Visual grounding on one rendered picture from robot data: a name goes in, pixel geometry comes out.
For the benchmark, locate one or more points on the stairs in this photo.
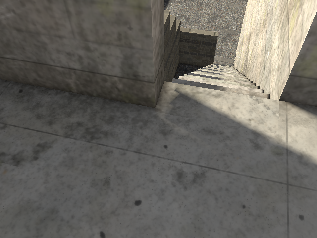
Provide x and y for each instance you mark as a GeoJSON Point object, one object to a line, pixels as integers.
{"type": "Point", "coordinates": [223, 78]}

